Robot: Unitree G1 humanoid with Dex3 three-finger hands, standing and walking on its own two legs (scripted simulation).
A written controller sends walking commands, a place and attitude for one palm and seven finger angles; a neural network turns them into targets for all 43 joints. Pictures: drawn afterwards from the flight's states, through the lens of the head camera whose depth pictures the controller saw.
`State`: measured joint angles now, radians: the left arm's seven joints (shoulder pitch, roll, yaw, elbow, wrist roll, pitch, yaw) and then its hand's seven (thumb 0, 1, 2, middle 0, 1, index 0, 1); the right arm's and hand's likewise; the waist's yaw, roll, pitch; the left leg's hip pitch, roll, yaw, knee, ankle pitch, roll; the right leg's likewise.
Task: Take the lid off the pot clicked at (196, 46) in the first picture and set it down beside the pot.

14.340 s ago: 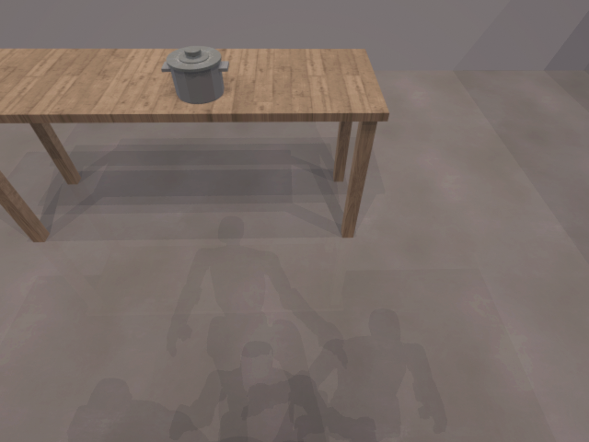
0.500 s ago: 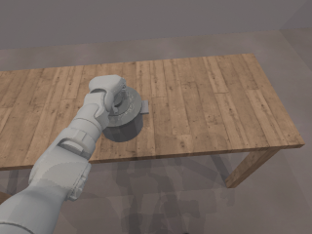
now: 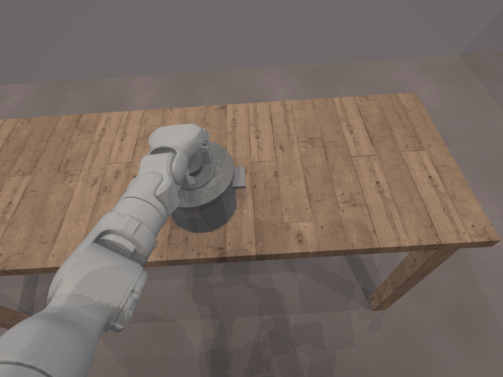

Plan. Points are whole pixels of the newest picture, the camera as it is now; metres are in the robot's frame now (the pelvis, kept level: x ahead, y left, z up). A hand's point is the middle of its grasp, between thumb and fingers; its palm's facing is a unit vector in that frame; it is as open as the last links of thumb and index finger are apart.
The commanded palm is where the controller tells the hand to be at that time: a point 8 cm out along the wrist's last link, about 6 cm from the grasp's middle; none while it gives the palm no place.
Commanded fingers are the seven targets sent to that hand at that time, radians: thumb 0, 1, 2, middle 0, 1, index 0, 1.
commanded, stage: lift the lid straight up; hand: left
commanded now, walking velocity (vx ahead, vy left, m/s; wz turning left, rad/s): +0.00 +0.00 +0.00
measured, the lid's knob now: (189, 165) +0.49 +0.10 +0.03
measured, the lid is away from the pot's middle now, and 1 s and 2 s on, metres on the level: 0.00 0.01 0.01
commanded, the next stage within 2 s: move the lid sideways beside the pot in 1.76 s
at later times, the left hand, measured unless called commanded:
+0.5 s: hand (184, 152) +0.46 +0.10 +0.09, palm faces -0.29 -0.03 -0.96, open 7.7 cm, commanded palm +0.45 +0.10 +0.16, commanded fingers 0.00 0.60 1.02 -0.83 -1.04 -0.86 -1.04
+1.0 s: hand (172, 137) +0.46 +0.10 +0.13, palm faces -0.25 -0.04 -0.97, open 7.7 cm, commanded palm +0.45 +0.10 +0.20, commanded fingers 0.00 0.60 1.02 -0.83 -1.04 -0.86 -1.04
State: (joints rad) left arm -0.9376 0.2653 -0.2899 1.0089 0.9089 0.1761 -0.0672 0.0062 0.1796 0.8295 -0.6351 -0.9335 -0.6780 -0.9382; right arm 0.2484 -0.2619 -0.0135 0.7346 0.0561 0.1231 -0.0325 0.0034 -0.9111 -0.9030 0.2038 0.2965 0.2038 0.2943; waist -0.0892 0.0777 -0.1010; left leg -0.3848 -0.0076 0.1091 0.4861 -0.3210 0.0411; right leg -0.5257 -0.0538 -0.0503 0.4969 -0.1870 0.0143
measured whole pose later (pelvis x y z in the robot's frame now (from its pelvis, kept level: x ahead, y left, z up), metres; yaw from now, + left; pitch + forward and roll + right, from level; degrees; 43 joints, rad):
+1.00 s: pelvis -0.01 +0.00 +0.01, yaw +1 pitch +8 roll +1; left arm -1.03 0.29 -0.33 0.90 0.88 0.25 -0.21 0.02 0.18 0.83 -0.64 -0.93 -0.69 -0.94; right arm 0.20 -0.27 0.01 0.73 0.07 0.10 -0.03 0.01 -0.91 -0.90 0.20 0.30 0.20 0.29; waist -0.06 0.09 -0.08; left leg -0.28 -0.03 0.09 0.42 -0.28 0.05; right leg -0.42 -0.07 -0.06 0.46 -0.17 0.02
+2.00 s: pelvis -0.01 +0.00 +0.01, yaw +2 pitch +7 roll +1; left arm -1.17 0.30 -0.32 0.93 0.90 0.28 -0.30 0.03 0.17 0.83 -0.64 -0.93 -0.70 -0.95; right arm 0.17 -0.27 0.04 0.71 0.07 0.09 -0.03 0.01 -0.91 -0.90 0.20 0.30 0.20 0.29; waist -0.06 0.08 -0.06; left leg -0.26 -0.03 0.09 0.40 -0.27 0.04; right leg -0.40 -0.07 -0.07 0.45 -0.16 0.02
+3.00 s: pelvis +0.00 +0.02 +0.01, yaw +2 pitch +8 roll -1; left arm -1.07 0.58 -0.20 0.86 0.92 0.08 -0.42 0.03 0.18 0.83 -0.63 -0.93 -0.69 -0.95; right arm 0.25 -0.29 0.02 0.69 0.07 0.13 -0.03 0.00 -0.91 -0.90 0.20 0.30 0.20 0.29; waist -0.07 0.07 -0.04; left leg -0.27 -0.04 0.07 0.41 -0.29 0.07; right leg -0.37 -0.08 -0.08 0.39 -0.15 0.04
